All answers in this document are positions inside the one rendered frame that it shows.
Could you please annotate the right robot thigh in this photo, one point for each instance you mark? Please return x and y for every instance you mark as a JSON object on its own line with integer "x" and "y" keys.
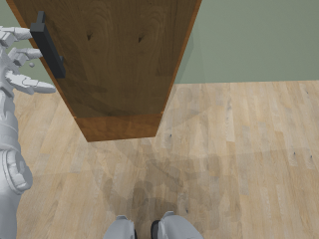
{"x": 176, "y": 227}

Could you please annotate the robot left upper arm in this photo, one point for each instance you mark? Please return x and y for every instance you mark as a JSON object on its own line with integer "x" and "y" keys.
{"x": 15, "y": 178}

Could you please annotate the left robot forearm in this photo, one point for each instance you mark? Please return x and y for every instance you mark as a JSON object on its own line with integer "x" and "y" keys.
{"x": 9, "y": 130}

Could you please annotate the cupboard door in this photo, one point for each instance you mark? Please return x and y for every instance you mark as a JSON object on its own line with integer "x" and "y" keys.
{"x": 119, "y": 55}

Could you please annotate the handle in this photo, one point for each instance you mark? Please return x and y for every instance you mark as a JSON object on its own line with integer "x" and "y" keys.
{"x": 46, "y": 46}

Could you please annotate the robot right shin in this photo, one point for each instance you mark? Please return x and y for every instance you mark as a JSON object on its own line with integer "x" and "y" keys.
{"x": 169, "y": 213}

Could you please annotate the left robot hand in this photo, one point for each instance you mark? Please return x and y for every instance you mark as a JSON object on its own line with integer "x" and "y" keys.
{"x": 16, "y": 59}

